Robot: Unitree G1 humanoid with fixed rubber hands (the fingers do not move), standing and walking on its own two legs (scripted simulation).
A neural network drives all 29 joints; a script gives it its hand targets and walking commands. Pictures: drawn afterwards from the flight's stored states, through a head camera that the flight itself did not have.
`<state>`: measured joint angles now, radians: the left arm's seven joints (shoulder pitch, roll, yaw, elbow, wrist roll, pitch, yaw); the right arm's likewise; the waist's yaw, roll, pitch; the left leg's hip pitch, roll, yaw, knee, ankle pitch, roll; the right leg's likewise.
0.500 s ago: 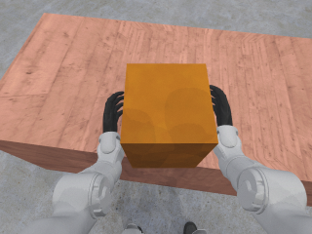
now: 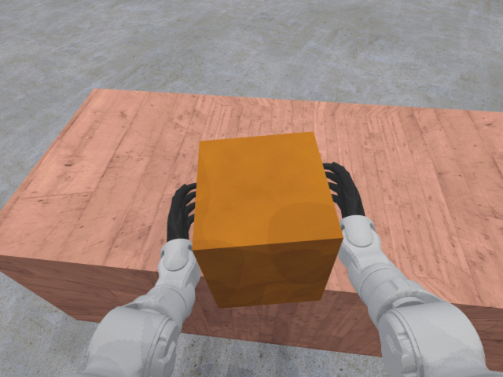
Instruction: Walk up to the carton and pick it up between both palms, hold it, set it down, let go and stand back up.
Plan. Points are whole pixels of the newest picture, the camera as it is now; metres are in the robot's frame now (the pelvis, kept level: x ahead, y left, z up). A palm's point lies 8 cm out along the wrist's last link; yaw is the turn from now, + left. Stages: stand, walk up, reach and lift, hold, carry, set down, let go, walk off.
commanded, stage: reach and lift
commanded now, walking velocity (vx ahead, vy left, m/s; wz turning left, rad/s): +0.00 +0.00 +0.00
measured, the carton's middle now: (263, 225) +0.40 +0.01 -0.02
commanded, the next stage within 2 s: hold in 1.92 s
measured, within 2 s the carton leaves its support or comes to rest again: neither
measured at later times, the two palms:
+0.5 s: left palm (171, 179) +0.39 +0.15 +0.13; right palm (375, 158) +0.40 -0.14 +0.16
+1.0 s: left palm (168, 162) +0.39 +0.14 +0.16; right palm (386, 150) +0.39 -0.15 +0.18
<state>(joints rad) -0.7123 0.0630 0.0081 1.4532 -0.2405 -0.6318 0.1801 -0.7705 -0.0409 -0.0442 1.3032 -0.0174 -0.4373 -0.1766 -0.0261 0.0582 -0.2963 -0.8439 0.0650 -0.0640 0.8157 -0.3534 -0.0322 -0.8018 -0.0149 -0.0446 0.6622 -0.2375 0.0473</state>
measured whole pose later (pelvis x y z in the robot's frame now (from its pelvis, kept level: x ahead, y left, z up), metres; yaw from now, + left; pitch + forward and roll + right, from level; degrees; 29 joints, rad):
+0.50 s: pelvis -0.01 +0.00 +0.04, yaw +1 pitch +5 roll -1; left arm -0.83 0.07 0.23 1.28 -0.01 -0.21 0.15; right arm -0.86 -0.05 -0.14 1.14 0.03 -0.06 -0.17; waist -0.03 0.00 -0.14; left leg -0.35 0.03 -0.03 0.49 -0.23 -0.02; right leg -0.34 -0.05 -0.02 0.40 -0.14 0.05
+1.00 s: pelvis +0.02 -0.01 +0.05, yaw +2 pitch -3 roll -2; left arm -0.52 -0.05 0.26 0.41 0.21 0.33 0.08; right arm -0.62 -0.07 0.03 0.64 0.17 0.18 -0.22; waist -0.08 -0.04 -0.01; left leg -0.10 0.05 -0.05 0.38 -0.23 -0.03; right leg -0.07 -0.03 -0.05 0.24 -0.13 0.05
